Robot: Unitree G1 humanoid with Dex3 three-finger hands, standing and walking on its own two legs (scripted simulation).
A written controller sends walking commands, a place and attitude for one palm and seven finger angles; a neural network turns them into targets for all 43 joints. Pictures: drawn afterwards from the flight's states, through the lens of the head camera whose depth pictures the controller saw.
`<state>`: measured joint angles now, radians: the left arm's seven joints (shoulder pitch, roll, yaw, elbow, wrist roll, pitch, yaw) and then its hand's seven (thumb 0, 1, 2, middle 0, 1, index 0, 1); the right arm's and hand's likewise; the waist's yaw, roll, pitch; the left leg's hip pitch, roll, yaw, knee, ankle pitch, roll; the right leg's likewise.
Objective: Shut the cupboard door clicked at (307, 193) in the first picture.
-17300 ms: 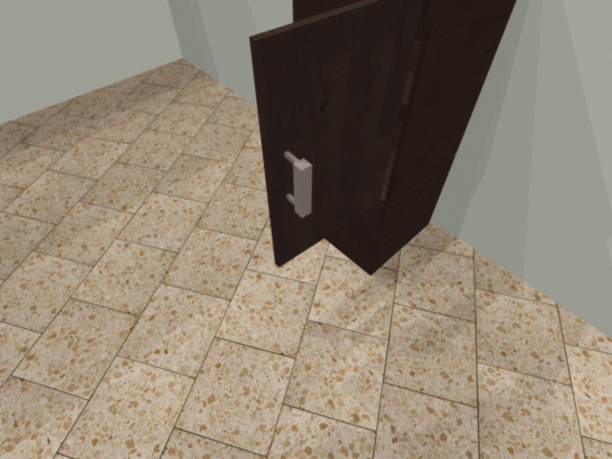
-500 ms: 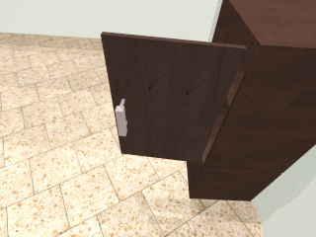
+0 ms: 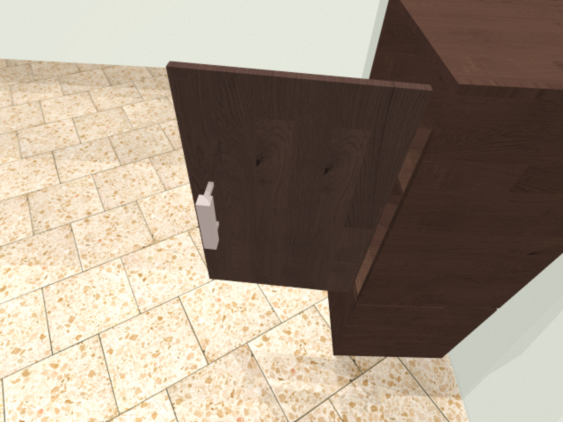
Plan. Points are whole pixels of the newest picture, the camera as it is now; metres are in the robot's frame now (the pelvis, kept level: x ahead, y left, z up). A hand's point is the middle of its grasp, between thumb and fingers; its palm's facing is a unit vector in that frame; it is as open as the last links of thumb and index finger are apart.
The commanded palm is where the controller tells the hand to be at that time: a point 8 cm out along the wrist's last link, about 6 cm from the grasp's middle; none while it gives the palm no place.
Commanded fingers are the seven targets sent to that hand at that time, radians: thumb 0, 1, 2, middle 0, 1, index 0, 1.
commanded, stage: look again from close up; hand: left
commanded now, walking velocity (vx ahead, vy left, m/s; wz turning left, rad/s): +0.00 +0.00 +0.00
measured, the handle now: (210, 215) +0.50 +0.17 -0.05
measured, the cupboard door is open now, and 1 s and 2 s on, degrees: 86 86 86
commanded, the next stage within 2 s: come to a stop and stand still in 0.54 s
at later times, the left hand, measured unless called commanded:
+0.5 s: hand out of the picture -0.02 +0.15 -0.18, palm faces +0.02 -0.99 -0.15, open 7.4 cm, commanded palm none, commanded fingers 0.00 0.90 0.90 -0.20 -0.30 -0.20 -0.30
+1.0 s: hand out of the picture -0.01 +0.17 -0.18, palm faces +0.03 -0.98 -0.21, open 7.4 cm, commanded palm none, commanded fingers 0.00 0.90 0.90 -0.20 -0.30 -0.20 -0.30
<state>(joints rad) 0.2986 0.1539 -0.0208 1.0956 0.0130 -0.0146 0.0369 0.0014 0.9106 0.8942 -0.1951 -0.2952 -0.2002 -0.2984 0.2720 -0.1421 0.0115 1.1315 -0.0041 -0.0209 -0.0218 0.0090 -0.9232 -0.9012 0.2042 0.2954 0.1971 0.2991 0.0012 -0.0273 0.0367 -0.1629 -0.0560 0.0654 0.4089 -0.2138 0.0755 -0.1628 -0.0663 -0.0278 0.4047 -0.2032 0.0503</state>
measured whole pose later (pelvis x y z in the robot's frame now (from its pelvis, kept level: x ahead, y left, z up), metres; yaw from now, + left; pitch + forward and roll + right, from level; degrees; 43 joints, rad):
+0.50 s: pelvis +0.00 +0.00 +0.00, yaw +0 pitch -2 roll +0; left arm 0.33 0.14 -0.02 1.11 0.01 -0.01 0.04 0.00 0.91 0.89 -0.20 -0.30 -0.20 -0.30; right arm 0.28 -0.13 0.01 1.14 0.00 -0.02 -0.02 0.01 -0.92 -0.90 0.20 0.30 0.20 0.30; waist 0.01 -0.03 0.05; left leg -0.16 -0.05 0.06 0.39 -0.21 0.07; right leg -0.16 -0.06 -0.03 0.40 -0.21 0.05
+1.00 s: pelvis -0.01 -0.01 -0.01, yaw +1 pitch -2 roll +0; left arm 0.32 0.16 -0.02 1.07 0.02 -0.01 0.04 0.00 0.91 0.89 -0.20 -0.30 -0.20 -0.30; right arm 0.28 -0.18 0.00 1.04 -0.01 -0.01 -0.02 0.01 -0.93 -0.90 0.20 0.30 0.20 0.30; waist 0.00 0.01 0.00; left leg -0.21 -0.05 0.05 0.49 -0.24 0.06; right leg -0.21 -0.06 -0.04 0.50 -0.25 0.03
